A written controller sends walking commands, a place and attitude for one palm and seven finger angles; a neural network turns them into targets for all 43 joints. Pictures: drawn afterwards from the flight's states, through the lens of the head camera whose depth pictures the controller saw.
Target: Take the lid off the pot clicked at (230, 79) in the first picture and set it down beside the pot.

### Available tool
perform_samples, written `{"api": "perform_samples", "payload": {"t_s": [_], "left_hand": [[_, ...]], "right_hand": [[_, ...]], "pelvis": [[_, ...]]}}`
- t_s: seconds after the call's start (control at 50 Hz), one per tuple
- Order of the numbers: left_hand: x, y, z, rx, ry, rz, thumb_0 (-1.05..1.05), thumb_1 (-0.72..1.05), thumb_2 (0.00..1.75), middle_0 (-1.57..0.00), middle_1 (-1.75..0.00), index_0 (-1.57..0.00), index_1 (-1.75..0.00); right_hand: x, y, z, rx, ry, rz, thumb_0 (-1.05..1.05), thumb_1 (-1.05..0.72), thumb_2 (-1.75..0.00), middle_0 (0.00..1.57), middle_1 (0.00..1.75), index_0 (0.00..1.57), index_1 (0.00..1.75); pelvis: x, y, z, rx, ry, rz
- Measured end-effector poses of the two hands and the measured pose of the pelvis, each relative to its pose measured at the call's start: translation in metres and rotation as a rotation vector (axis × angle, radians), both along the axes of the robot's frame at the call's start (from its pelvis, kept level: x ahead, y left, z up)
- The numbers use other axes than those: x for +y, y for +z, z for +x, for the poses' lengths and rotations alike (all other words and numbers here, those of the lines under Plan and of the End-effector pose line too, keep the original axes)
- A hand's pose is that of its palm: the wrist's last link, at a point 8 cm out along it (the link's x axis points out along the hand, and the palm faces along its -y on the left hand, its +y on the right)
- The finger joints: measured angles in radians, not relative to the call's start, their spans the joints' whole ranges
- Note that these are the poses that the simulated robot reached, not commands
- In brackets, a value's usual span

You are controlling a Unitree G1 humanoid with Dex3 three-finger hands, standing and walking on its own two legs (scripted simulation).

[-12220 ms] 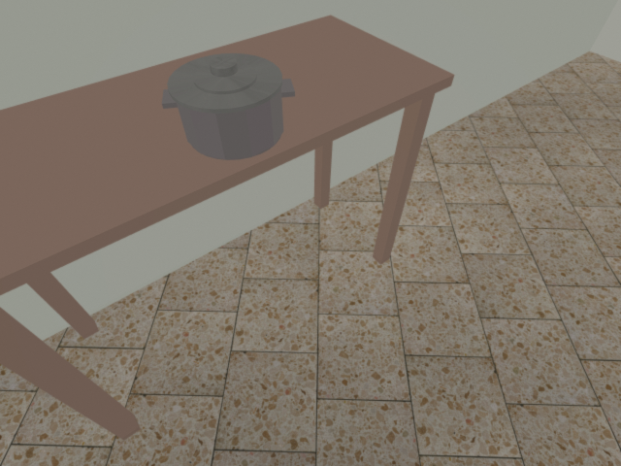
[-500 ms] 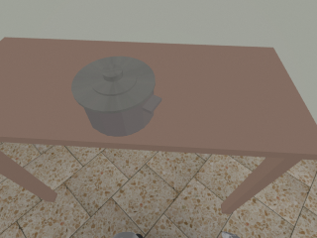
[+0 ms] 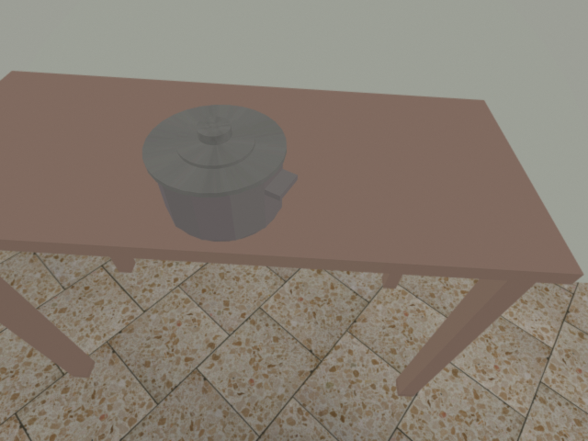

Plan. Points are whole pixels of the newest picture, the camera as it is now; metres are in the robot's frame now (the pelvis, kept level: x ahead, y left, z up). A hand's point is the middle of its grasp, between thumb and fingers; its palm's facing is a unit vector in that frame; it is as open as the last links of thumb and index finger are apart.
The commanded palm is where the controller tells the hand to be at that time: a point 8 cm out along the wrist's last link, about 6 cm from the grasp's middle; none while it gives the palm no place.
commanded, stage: come to a stop and stand still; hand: left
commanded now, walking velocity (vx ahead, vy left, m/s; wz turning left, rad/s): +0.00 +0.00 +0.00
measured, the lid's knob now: (214, 130) +0.49 +0.16 +0.16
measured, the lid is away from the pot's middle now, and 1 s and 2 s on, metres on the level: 0.00 0.00 0.00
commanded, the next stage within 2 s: look again from close up in 0.40 s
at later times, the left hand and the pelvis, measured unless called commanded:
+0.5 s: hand out of the picture +0.02 +0.21 -0.16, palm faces -0.02 -0.97 -0.23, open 7.4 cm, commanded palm none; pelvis +0.01 +0.03 +0.00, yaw -2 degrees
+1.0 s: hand out of the picture +0.05 +0.18 -0.17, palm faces -0.02 -0.97 -0.22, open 7.3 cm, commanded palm none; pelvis +0.03 +0.00 +0.01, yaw -2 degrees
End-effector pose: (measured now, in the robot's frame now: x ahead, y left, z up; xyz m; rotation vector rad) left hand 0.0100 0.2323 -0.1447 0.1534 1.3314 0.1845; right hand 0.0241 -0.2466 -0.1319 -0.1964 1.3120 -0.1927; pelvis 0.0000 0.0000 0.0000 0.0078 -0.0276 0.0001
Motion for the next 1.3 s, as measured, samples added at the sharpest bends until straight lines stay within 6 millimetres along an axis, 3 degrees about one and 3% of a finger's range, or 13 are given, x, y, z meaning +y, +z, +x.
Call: {"api": "perform_samples", "payload": {"t_s": [0.12, 0.28, 0.54, 0.84, 1.06, 1.3], "left_hand": [[0.026, 0.009, -0.010, 0.029, -0.038, 0.026, 0.00, 0.90, 0.90, -0.21, -0.30, -0.20, -0.30], [0.044, 0.020, -0.010, 0.033, -0.043, 0.067, 0.00, 0.90, 0.90, -0.20, -0.30, -0.20, -0.30], [0.017, 0.012, 0.016, 0.041, -0.058, 0.007, 0.00, 0.91, 0.90, -0.20, -0.30, -0.20, -0.30], [0.003, 0.011, 0.037, 0.044, -0.061, 0.006, 0.01, 0.92, 0.90, -0.20, -0.30, -0.20, -0.30], [-0.005, 0.012, 0.041, 0.039, -0.056, 0.007, 0.00, 0.92, 0.90, -0.20, -0.30, -0.20, -0.30], [-0.013, 0.012, 0.032, 0.050, -0.050, -0.002, 0.00, 0.92, 0.90, -0.20, -0.30, -0.20, -0.30]], "right_hand": [[0.045, -0.015, -0.002, -0.073, -0.003, 0.079, 0.01, -0.91, -0.90, 0.19, 0.30, 0.19, 0.30], [0.058, -0.020, -0.010, -0.053, -0.010, 0.104, 0.02, -0.95, -0.90, 0.20, 0.30, 0.20, 0.30], [0.054, -0.014, -0.011, 0.014, -0.030, 0.092, 0.01, -0.91, -0.90, 0.20, 0.30, 0.20, 0.30], [0.038, -0.012, 0.003, 0.043, -0.040, 0.079, 0.01, -0.91, -0.90, 0.20, 0.30, 0.20, 0.30], [0.030, -0.011, 0.005, 0.058, -0.038, 0.081, 0.01, -0.91, -0.90, 0.20, 0.30, 0.20, 0.30], [0.027, -0.009, -0.002, 0.075, -0.042, 0.086, 0.01, -0.91, -0.90, 0.20, 0.30, 0.20, 0.30]], "pelvis": [[0.025, -0.003, -0.004, -0.006, -0.017, -0.006], [0.036, 0.000, -0.003, 0.005, -0.033, 0.008], [0.027, 0.003, 0.014, 0.016, -0.035, 0.007], [0.011, 0.005, 0.028, 0.018, -0.033, 0.002], [0.001, 0.007, 0.032, 0.015, -0.027, 0.001], [-0.005, 0.008, 0.030, 0.010, -0.026, -0.001]]}}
